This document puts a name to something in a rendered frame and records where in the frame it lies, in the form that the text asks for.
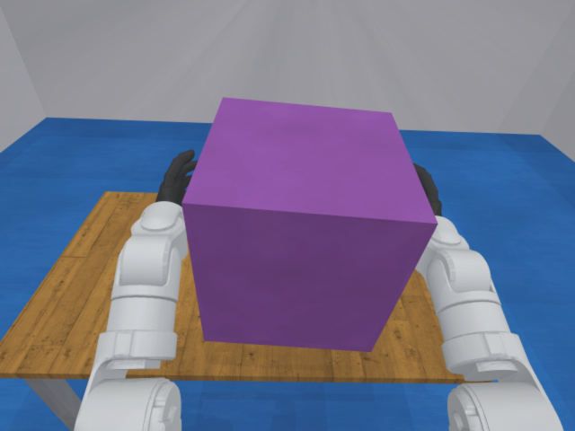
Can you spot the robot right hand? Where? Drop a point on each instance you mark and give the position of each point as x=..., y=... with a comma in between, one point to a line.
x=430, y=189

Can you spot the left robot forearm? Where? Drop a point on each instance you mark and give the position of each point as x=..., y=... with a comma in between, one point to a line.
x=145, y=291

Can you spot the right robot forearm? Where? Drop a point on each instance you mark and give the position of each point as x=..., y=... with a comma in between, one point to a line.
x=477, y=339

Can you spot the left robot upper arm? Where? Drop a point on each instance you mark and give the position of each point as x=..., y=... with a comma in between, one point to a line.
x=132, y=404

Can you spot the robot left hand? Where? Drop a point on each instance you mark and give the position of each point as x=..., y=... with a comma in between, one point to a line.
x=175, y=181

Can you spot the carton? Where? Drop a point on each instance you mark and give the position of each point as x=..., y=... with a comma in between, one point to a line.
x=304, y=225

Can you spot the table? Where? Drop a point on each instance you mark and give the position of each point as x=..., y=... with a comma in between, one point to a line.
x=56, y=334

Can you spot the right robot upper arm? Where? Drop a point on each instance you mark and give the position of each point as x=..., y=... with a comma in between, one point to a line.
x=504, y=406

